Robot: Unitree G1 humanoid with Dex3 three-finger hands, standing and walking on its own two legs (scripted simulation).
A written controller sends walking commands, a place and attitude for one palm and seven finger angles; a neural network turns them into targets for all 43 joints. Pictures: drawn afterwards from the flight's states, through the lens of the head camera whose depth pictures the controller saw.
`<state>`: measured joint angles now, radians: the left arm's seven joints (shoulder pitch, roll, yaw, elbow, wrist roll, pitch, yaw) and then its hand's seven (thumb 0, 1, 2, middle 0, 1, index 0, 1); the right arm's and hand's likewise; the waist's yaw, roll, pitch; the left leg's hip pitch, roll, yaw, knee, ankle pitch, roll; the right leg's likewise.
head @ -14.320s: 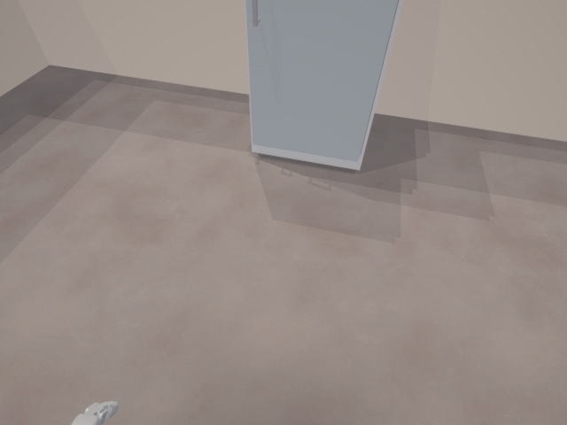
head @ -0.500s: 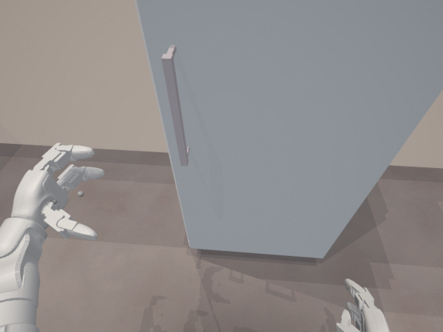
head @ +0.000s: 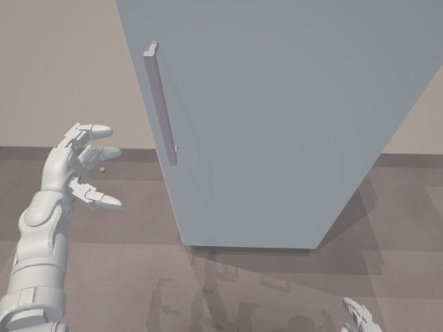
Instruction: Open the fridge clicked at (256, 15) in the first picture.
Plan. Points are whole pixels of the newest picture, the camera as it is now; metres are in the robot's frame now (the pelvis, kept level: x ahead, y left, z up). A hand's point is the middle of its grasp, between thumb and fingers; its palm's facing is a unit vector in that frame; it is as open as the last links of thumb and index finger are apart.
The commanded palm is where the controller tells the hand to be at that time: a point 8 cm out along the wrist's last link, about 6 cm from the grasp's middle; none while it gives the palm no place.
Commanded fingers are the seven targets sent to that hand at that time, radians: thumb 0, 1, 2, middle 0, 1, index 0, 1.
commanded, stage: move the hooked fingers beside the handle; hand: left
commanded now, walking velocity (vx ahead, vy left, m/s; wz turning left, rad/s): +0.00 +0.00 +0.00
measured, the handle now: (165, 112) +0.52 +0.14 +0.11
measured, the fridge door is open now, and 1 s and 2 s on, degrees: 0 0 0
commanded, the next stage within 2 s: none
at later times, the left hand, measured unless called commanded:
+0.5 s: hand (125, 144) +0.42 +0.20 +0.11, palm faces +0.00 -1.00 -0.01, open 14.0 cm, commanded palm +0.40 +0.26 +0.11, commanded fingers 0.00 -0.50 0.30 -0.30 -1.20 -0.30 -1.20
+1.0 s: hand (138, 130) +0.47 +0.19 +0.10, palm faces +0.00 -1.00 +0.00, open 13.8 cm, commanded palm +0.44 +0.24 +0.10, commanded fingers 0.00 -0.50 0.30 -0.30 -1.20 -0.30 -1.20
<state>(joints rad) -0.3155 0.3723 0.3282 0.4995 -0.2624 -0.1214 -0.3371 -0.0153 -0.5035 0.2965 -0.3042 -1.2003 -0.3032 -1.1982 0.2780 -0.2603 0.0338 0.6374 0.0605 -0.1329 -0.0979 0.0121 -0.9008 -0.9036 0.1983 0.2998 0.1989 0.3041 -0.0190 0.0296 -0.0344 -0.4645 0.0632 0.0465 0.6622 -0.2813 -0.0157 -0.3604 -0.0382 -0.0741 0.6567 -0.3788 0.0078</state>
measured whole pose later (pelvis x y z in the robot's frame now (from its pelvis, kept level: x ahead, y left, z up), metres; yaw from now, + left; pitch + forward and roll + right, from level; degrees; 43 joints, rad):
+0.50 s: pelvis +0.01 +0.00 +0.00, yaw -1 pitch +8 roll +0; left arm -0.55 0.39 0.32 0.75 -0.21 -0.20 -0.30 -0.02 -0.50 0.30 -0.30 -1.20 -0.30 -1.20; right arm 0.30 -0.26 0.02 0.65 0.05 -0.05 -0.08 0.01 -0.90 -0.90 0.20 0.30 0.20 0.30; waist -0.05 0.02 -0.05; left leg -0.53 0.07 0.05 0.69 -0.30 -0.02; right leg -0.42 -0.03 -0.07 0.69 -0.40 0.00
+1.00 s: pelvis +0.01 +0.00 -0.01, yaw -2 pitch +12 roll -1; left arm -0.76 0.44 0.36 1.01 -0.16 -0.28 -0.28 -0.02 -0.50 0.30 -0.33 -1.22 -0.34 -1.23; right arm 0.36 -0.27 0.01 0.67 0.04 0.02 -0.05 0.01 -0.90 -0.90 0.20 0.30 0.20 0.30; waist -0.10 0.01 -0.07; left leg -0.64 0.09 0.06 0.75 -0.32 -0.02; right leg -0.54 -0.02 -0.05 0.74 -0.41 0.01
